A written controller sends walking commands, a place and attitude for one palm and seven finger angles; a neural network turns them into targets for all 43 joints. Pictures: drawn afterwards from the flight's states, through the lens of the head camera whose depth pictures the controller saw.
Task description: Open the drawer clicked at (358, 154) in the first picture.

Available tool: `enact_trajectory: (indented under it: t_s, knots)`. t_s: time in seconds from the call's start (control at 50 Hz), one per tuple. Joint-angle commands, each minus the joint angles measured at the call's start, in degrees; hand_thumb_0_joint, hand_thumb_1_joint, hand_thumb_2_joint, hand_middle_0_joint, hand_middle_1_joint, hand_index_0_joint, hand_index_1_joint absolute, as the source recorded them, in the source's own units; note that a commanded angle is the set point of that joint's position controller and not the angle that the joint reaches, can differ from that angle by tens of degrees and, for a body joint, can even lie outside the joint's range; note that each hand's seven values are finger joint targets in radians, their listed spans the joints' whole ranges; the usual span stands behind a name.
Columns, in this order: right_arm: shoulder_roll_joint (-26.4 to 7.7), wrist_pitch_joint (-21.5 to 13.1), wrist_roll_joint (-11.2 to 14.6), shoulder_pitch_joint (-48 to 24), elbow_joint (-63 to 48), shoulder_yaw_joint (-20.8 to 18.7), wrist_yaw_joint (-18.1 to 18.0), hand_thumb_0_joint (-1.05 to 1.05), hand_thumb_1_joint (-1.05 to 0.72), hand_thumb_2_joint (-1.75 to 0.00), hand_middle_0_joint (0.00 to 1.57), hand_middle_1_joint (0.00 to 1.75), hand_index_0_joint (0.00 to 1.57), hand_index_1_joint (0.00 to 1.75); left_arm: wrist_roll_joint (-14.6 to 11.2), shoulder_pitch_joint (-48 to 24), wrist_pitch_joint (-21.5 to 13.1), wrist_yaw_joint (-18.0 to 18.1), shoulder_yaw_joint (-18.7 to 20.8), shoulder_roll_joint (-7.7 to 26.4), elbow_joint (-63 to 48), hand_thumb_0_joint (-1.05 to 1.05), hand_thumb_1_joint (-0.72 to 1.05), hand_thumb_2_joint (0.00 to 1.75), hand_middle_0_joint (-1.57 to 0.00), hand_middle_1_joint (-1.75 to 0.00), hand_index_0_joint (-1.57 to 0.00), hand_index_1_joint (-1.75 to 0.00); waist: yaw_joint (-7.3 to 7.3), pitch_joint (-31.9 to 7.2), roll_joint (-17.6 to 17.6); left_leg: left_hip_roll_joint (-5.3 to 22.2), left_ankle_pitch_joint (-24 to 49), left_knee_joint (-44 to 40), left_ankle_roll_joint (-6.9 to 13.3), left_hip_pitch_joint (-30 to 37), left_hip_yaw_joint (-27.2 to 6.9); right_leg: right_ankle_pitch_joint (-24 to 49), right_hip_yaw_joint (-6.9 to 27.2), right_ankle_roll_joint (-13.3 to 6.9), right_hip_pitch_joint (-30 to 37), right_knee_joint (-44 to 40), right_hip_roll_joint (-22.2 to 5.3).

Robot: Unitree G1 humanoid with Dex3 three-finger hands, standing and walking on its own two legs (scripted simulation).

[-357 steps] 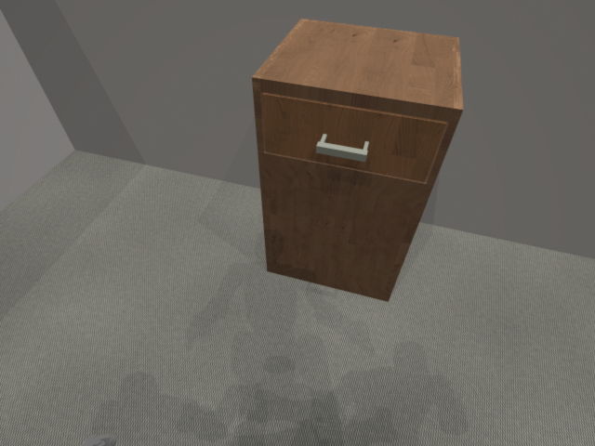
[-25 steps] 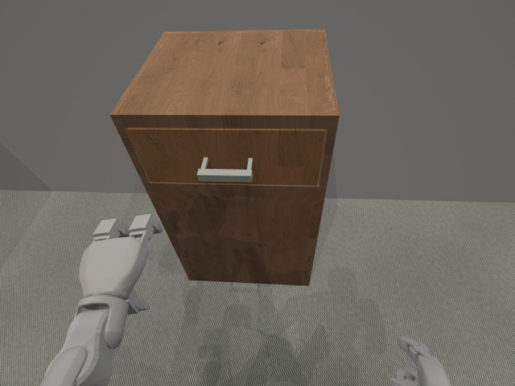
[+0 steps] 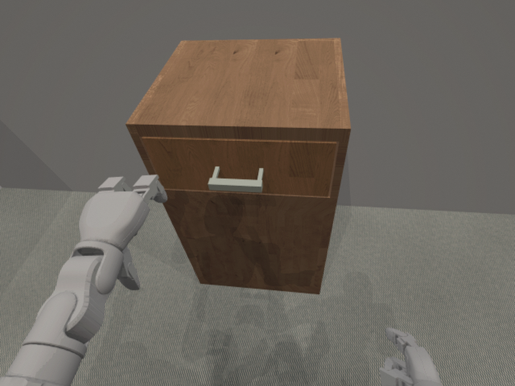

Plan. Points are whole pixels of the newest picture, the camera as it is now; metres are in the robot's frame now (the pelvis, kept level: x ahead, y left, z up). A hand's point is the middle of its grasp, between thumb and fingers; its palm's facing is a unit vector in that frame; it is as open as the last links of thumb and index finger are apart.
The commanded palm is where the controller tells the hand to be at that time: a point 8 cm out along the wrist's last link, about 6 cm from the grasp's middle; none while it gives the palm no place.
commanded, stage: raise the hand with hooked fingers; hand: left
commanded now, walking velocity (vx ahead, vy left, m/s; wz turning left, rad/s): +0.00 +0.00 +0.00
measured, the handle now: (237, 178) +0.57 +0.14 -0.06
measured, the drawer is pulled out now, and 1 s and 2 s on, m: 0.00 0.00 0.00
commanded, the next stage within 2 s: move the hooked fingers above the handle in 0.30 s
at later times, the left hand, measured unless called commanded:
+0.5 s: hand (144, 237) +0.31 +0.23 +0.07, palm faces +0.01 -0.08 -1.00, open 13.8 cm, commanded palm +0.30 +0.22 +0.12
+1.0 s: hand (184, 214) +0.38 +0.19 +0.04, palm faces -0.03 -0.05 -1.00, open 13.8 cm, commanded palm +0.37 +0.19 +0.10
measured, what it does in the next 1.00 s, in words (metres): stands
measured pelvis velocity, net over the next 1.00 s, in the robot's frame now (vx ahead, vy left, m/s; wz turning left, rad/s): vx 0.00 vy -0.01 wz -0.01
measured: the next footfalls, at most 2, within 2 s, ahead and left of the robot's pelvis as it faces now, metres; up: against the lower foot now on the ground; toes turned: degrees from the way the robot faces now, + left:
none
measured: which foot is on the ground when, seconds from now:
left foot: down 0.00-1.00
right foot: down 0.00-1.00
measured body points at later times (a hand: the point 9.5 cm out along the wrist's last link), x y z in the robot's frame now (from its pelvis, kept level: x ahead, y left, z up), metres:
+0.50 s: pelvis +0.00 +0.00 +0.00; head +0.02 -0.04 +0.45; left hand +0.30 +0.23 +0.12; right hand +0.18 -0.23 -0.12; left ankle +0.00 +0.12 -0.74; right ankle -0.02 -0.12 -0.74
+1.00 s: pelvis +0.00 -0.01 -0.01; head +0.04 -0.03 +0.44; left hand +0.38 +0.19 +0.09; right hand +0.12 -0.26 -0.14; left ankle +0.00 +0.12 -0.74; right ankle -0.02 -0.12 -0.74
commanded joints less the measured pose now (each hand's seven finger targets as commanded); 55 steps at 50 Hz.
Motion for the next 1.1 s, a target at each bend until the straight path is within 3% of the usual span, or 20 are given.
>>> enact_trajectory:
  t_s: [0.0, 0.04, 0.14, 0.22, 0.26, 0.38, 0.44, 0.46, 0.5, 0.54, 0.58, 0.66, 0.7, 0.78, 0.84, 0.9, 0.96, 1.0, 1.08]
  knots:
    - [-6.80, -2.11, 0.13, -5.09, -8.60, -2.43, -0.07, 0.00, -0.90, -0.90, 0.20, 0.30, 0.20, 0.30, -1.10, -10.03, -1.11, 0.45, 6.59, 9.83, -9.46, 0.00, -0.50, 0.30, -0.30, -1.20, -0.30, -1.20, -0.18, -11.74, -6.73, -2.55, 17.49, -2.72, 1.77, 4.86, 1.07, 20.77, 0.19, -1.60, 4.81, -3.38, 2.45]
    - [-7.00, -2.19, -0.03, -5.29, -8.84, -2.55, 0.01, 0.00, -0.90, -0.90, 0.20, 0.30, 0.20, 0.30, -1.00, -10.59, -2.15, 0.91, 7.81, 10.99, -11.49, 0.00, -0.50, 0.30, -0.30, -1.20, -0.30, -1.20, 0.02, -13.31, -4.44, -2.66, 17.42, -2.62, 1.76, 5.02, 0.91, 20.31, 0.54, -1.79, 5.27, -3.23, 2.46]
    - [-6.82, -2.56, -0.29, -4.43, -8.33, -3.15, 0.00, 0.00, -0.90, -0.90, 0.20, 0.30, 0.20, 0.30, -0.11, -12.71, -4.41, 4.61, 10.85, 13.47, -14.97, 0.00, -0.50, 0.30, -0.30, -1.20, -0.30, -1.20, 0.24, -16.53, -2.80, -2.73, 18.89, -1.65, 1.80, 6.06, 0.62, 20.96, 0.58, -1.93, 5.12, -2.31, 2.39]
    - [-6.68, -2.49, 0.21, -4.27, -7.54, -3.49, 0.09, 0.00, -0.90, -0.90, 0.20, 0.30, 0.20, 0.30, 0.14, -12.78, -3.27, 6.82, 9.74, 12.23, -12.72, 0.00, -0.50, 0.30, -0.30, -1.20, -0.30, -1.20, -0.25, -15.85, -2.03, -2.68, 18.06, -1.42, 1.72, 5.90, 0.89, 19.76, 0.42, -1.94, 3.38, -2.07, 2.44]
    - [-6.73, -2.38, 0.47, -4.41, -7.45, -3.37, 0.03, 0.00, -0.90, -0.90, 0.20, 0.30, 0.20, 0.30, 0.04, -12.38, -1.94, 6.77, 8.71, 11.34, -10.85, 0.00, -0.50, 0.30, -0.30, -1.20, -0.30, -1.20, -0.49, -14.68, -4.13, -2.56, 16.28, -1.87, 1.81, 5.05, 0.96, 18.07, 0.37, -1.77, 3.21, -2.53, 2.40]
    - [-6.91, -2.20, 0.53, -4.96, -7.90, -3.12, -0.26, 0.00, -0.90, -0.90, 0.20, 0.30, 0.20, 0.30, 0.00, -12.60, -0.42, 4.53, 6.63, 10.67, -11.69, 0.00, -0.50, 0.30, -0.30, -1.20, -0.30, -1.20, -0.77, -14.50, -3.66, -2.47, 15.72, -2.27, 1.97, 5.93, 0.97, 17.12, 0.19, -1.68, 3.06, -2.72, 2.55]
    - [-6.86, -2.37, 0.55, -4.43, -7.60, -2.96, -0.52, 0.00, -0.90, -0.90, 0.20, 0.30, 0.20, 0.30, 0.12, -16.45, -0.79, 3.73, 3.82, 8.08, -9.18, 0.00, -0.50, 0.30, -0.30, -1.20, -0.30, -1.20, -2.02, -12.24, -4.35, -2.38, 13.93, -2.12, 1.98, 5.57, 0.79, 15.12, -0.02, -1.63, 0.50, -3.19, 2.86]
    - [-6.81, -2.38, 0.54, -4.00, -7.23, -2.80, -0.56, 0.00, -0.90, -0.90, 0.20, 0.30, 0.20, 0.30, 0.60, -18.53, -1.08, 3.91, 3.69, 8.64, -8.14, 0.00, -0.50, 0.30, -0.30, -1.20, -0.30, -1.20, -2.24, -11.75, -4.62, -2.33, 12.52, -2.23, 1.84, 5.28, 0.79, 13.34, -0.03, -1.61, -0.36, -3.25, 2.71]
    - [-6.54, -2.61, 0.45, -3.18, -6.87, -2.95, -0.68, 0.00, -0.90, -0.90, 0.20, 0.30, 0.20, 0.30, 1.49, -22.79, -1.73, 4.49, 1.63, 6.79, -6.58, 0.00, -0.50, 0.30, -0.30, -1.20, -0.30, -1.20, -2.62, -12.70, -4.59, -2.35, 12.27, -1.73, 1.87, 5.65, 0.55, 12.50, -0.20, -1.82, -1.66, -2.75, 2.83]
    - [-6.64, -2.74, 0.30, -2.56, -6.45, -3.10, -0.83, 0.00, -0.90, -0.90, 0.20, 0.30, 0.20, 0.30, 2.36, -24.91, -2.08, 5.45, 3.24, 8.59, -4.77, 0.00, -0.50, 0.30, -0.30, -1.20, -0.30, -1.20, -2.25, -14.56, -3.49, -2.48, 13.01, -1.16, 1.81, 5.68, 0.41, 12.98, -0.08, -2.05, -1.18, -2.29, 3.04]
    - [-6.28, -2.78, 0.32, -1.92, -6.01, -3.27, -0.80, 0.00, -0.90, -0.90, 0.20, 0.30, 0.20, 0.30, 2.99, -27.41, -2.17, 6.59, 2.49, 7.57, -2.99, 0.00, -0.50, 0.30, -0.30, -1.20, -0.30, -1.20, -2.21, -16.36, -3.68, -2.53, 14.01, -0.53, 1.78, 5.50, 0.60, 14.22, -0.02, -2.10, -1.01, -1.44, 2.82]
    - [-6.32, -2.53, 0.36, -1.27, -5.63, -3.54, -0.51, 0.00, -0.90, -0.90, 0.20, 0.30, 0.20, 0.30, 3.99, -27.88, -0.83, 8.50, 4.25, 8.74, 1.34, 0.00, -0.50, 0.30, -0.30, -1.20, -0.30, -1.20, -1.42, -18.62, -3.77, -2.57, 16.17, 0.04, 1.63, 4.42, 0.99, 16.97, 0.23, -2.29, 0.61, -0.36, 2.96]
    - [-6.23, -2.45, 0.63, -1.12, -5.67, -3.66, -0.40, 0.00, -0.90, -0.90, 0.20, 0.30, 0.20, 0.30, 3.69, -27.86, 0.28, 8.65, 2.23, 6.13, 3.50, 0.00, -0.50, 0.30, -0.30, -1.20, -0.30, -1.20, -1.77, -17.74, -4.42, -2.44, 16.45, 0.29, 1.74, 3.76, 1.28, 18.10, 0.18, -2.26, 0.10, -0.19, 2.94]
    - [-6.96, -2.08, 0.87, -0.14, -5.65, -3.67, -0.56, 0.00, -0.90, -0.90, 0.20, 0.30, 0.20, 0.30, 4.36, -32.11, 1.89, 8.10, 1.05, 6.23, 7.81, 0.00, -0.50, 0.30, -0.30, -1.20, -0.30, -1.20, -2.74, -16.57, -5.42, -2.46, 14.66, 0.35, 1.91, 2.26, 1.41, 16.69, 0.20, -2.21, -1.06, -0.07, 3.04]
    - [-7.14, -2.25, 0.64, 0.85, -5.90, -4.21, -0.81, 0.00, -0.90, -0.90, 0.20, 0.30, 0.20, 0.30, 4.31, -33.28, 1.02, 7.76, 1.72, 6.82, 8.00, 0.00, -0.50, 0.30, -0.30, -1.20, -0.30, -1.20, -2.88, -19.41, -5.80, -2.72, 15.69, 1.35, 2.25, 2.34, 1.38, 18.51, 0.67, -2.09, 0.14, 0.38, 3.08]
    - [-7.16, -2.43, 0.77, 2.81, -4.84, -4.51, -0.95, 0.00, -0.90, -0.90, 0.20, 0.30, 0.20, 0.30, 4.27, -36.65, -0.42, 8.16, 1.01, 6.26, 10.94, 0.00, -0.50, 0.30, -0.30, -1.20, -0.30, -1.20, -3.98, -17.95, -5.72, -2.64, 14.93, 2.05, 2.39, 1.57, 1.49, 18.32, 0.70, -2.03, -2.18, 0.74, 3.01]
    - [-7.25, -2.52, 0.60, 4.15, -4.37, -4.92, -0.94, 0.00, -0.90, -0.90, 0.20, 0.30, 0.20, 0.30, 4.98, -39.68, -1.86, 9.49, 2.09, 7.52, 11.96, 0.00, -0.50, 0.30, -0.30, -1.20, -0.30, -1.20, -4.19, -20.11, -4.80, -2.69, 15.80, 3.00, 2.39, 1.42, 1.48, 19.01, 0.89, -2.07, -2.48, 1.62, 3.02]
    - [-7.08, -2.67, 0.69, 5.33, -3.81, -5.27, -0.77, 0.00, -0.90, -0.90, 0.20, 0.30, 0.20, 0.30, 4.96, -40.91, -2.11, 10.53, 0.37, 5.05, 14.20, 0.00, -0.50, 0.30, -0.30, -1.20, -0.30, -1.20, -4.91, -20.16, -4.69, -2.75, 16.12, 3.74, 2.39, 0.94, 1.55, 19.69, 0.73, -2.10, -3.64, 2.12, 3.13]
    - [-7.43, -2.71, 0.81, 7.00, -2.59, -5.58, -0.61, 0.00, -0.90, -0.90, 0.20, 0.30, 0.20, 0.30, 5.95, -45.92, -1.42, 12.50, 0.18, 5.33, 20.68, 0.00, -0.50, 0.30, -0.30, -1.20, -0.30, -1.20, -6.18, -19.57, -5.02, -2.73, 13.82, 4.39, 2.43, -0.79, 1.65, 17.12, 0.62, -2.02, -6.14, 2.30, 3.29]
